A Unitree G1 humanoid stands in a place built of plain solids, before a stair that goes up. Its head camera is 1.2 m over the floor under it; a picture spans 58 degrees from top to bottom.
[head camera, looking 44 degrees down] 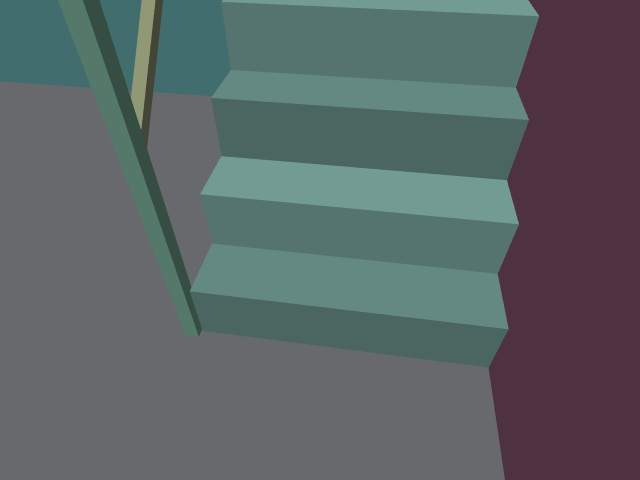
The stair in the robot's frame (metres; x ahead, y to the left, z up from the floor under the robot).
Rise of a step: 0.20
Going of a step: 0.20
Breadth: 0.91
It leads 8 degrees to the right of straight ahead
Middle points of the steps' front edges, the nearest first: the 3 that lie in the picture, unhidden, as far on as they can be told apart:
0.75 -0.06 0.20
0.95 -0.09 0.41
1.15 -0.12 0.61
